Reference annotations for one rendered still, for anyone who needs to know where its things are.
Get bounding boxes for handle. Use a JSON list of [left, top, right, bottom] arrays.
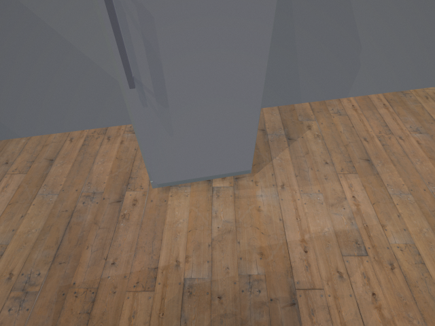
[[104, 0, 135, 89]]

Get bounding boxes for fridge door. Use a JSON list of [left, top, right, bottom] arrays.
[[97, 0, 277, 185]]

